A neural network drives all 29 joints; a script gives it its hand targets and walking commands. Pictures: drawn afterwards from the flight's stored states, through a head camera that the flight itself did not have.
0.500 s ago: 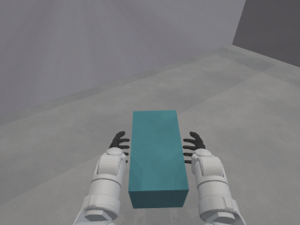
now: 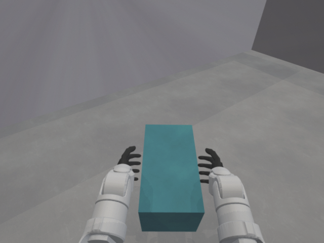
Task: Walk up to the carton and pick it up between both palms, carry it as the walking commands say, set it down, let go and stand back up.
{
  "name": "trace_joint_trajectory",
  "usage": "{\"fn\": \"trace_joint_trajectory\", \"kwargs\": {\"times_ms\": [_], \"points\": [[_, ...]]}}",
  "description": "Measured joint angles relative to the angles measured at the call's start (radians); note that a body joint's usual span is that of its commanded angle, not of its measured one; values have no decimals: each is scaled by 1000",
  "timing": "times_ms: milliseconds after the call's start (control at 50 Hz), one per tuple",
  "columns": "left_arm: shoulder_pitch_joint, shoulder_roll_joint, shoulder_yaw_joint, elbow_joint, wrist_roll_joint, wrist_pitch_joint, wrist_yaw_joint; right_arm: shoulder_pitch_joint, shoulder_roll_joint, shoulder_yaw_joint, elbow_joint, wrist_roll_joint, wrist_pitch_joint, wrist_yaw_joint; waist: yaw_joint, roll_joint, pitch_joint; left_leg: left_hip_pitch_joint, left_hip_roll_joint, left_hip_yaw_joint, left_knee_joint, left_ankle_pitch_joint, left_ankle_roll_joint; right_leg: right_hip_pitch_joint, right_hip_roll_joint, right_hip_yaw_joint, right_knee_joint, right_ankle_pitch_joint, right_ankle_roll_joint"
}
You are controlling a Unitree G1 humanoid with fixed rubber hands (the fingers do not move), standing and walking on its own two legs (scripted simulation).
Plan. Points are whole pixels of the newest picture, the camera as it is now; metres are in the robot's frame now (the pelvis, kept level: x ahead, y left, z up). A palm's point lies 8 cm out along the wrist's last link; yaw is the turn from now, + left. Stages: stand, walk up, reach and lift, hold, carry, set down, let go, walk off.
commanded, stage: hold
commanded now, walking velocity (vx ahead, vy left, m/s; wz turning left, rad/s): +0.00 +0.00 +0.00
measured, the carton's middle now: (168, 174) +0.36 +0.01 -0.03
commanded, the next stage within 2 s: carry in 0.36 s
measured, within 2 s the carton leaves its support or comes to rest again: neither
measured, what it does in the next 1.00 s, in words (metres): walks backwards, turning right: right foot, then left foot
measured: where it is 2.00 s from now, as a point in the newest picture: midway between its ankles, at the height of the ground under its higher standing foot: outside the picture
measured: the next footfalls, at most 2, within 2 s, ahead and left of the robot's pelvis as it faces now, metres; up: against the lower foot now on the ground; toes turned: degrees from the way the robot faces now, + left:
right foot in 0.74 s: -0.02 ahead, -0.14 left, +0.00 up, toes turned -11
left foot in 0.98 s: -0.07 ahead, +0.09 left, +0.00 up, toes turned -17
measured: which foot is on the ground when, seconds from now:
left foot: down 0.00-0.74, up 0.76-0.96, down 0.98-1.00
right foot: down 0.00-0.52, up 0.54-0.72, down 0.74-0.98, up 1.00-1.00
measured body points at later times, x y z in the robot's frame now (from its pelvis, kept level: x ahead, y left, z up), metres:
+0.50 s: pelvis -0.02 +0.01 -0.01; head -0.05 +0.01 +0.44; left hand +0.31 +0.13 +0.04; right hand +0.31 -0.11 +0.04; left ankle +0.04 +0.13 -0.74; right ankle +0.04 -0.11 -0.74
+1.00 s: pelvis -0.15 +0.00 -0.03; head -0.08 -0.01 +0.42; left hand +0.23 -0.06 +0.06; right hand +0.12 -0.26 +0.06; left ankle -0.11 +0.10 -0.74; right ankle -0.06 -0.13 -0.74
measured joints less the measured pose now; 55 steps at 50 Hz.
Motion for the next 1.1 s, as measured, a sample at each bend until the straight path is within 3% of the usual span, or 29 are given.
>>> {"fn": "trace_joint_trajectory", "kwargs": {"times_ms": [380, 440, 480, 540, 560, 600, 640, 680, 740, 760, 800, 840, 880, 920, 960, 1000, 1040, 1100], "points": [[-22, -8, 21, 6, 16, -9, -10, -17, 6, -18, 11, -8, 1, -9, 0, -3, 0, -29, -2, -8, 24, 3, 0, -22, 0, -8, 12, 6, 2], [-21, -4, 1, -7, 12, -4, 4, -16, 5, -6, -15, -5, 13, -9, 8, 7, -61, -135, 2, 4, 77, -12, -3, -127, 8, 2, 55, 1, 5], [-28, 2, -16, -40, -6, 6, 32, -26, 9, 4, -56, 5, 28, -20, 14, 16, -67, -203, 8, 23, 117, -22, 0, -198, 18, 19, 88, 3, 9], [-53, 16, -46, -130, -67, 49, 131, -53, 20, 33, -146, 41, 64, -58, 18, 11, -32, -290, 13, 59, 175, -28, 7, -308, 27, 44, 169, 4, 16], [-63, 21, -52, -167, -91, 68, 154, -64, 25, 45, -176, 54, 78, -90, 21, 6, -14, -313, 17, 74, 194, -30, 10, -349, 28, 39, 220, 9, 16], [-79, 30, -66, -230, -142, 110, 193, -79, 31, 73, -234, 84, 117, -171, 29, 12, 18, -347, 38, 101, 224, -34, 12, -418, 29, 8, 338, -117, 15], [-82, 36, -79, -283, -187, 162, 234, -78, 30, 93, -294, 109, 172, -213, 36, 28, 28, -378, 70, 123, 235, -31, 7, -463, 18, -36, 432, -204, 12], [-77, 29, -83, -329, -216, 218, 261, -63, 24, 100, -350, 120, 231, -206, 44, 44, 22, -406, 103, 142, 238, -22, -5, -463, -5, -67, 436, -201, 2], [-77, -2, -72, -375, -231, 294, 288, -44, 16, 88, -417, 128, 313, -182, 54, 54, 2, -458, 154, 169, 278, -26, -28, -398, -20, -56, 270, -75, -10], [-75, -16, -71, -389, -232, 308, 300, -39, 14, 81, -436, 131, 329, -177, 48, 66, 8, -478, 170, 161, 315, -77, -29, -408, 2, -55, 265, -60, -10], [-88, -35, -76, -408, -242, 342, 343, -34, 9, 63, -464, 154, 358, -183, 18, 37, 31, -515, 139, 140, 430, -252, -43, -429, 9, -35, 259, -44, -13], [-135, -40, -79, -411, -241, 381, 376, -63, 7, 41, -479, 187, 386, -218, -18, -1, 61, -531, 111, 139, 502, -286, -57, -438, 12, -11, 220, -3, -17], [-198, -34, -66, -409, -215, 406, 359, -117, 9, 21, -486, 218, 406, -266, -53, -18, 74, -524, 99, 145, 512, -247, -70, -453, 28, 9, 174, 52, -15], [-259, -24, -41, -401, -171, 414, 297, -178, 13, 1, -489, 239, 417, -309, -81, -19, 69, -486, 86, 151, 464, -223, -82, -478, 51, 29, 143, 97, -14], [-287, -27, -13, -399, -122, 411, 235, -215, 24, -18, -492, 236, 423, -319, -100, -5, 40, -417, 74, 161, 356, -227, -87, -509, 78, 42, 122, 131, -10], [-266, -38, 1, -416, -80, 411, 200, -197, 56, -33, -492, 208, 412, -290, -108, -37, 8, -367, 50, 191, 246, -157, -24, -535, 71, 60, 135, 135, -12], [-179, -61, 17, -433, -58, 414, 178, -139, 65, -11, -472, 195, 423, -263, -89, -22, -19, -343, 77, 212, 223, -133, 18, -559, 65, -6, 284, -73, 3], [-75, -32, -24, -444, -77, 451, 157, -77, 31, 37, -440, 197, 468, -188, -55, 41, -36, -297, 148, 218, 179, -113, 11, -570, 23, -100, 521, -165, 24]]}}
